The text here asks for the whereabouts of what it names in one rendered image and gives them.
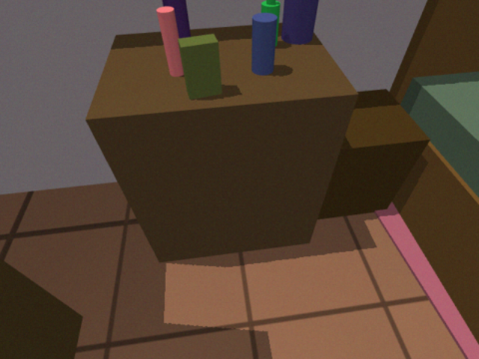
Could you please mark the bed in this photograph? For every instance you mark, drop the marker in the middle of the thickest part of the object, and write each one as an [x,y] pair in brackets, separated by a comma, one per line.
[437,84]

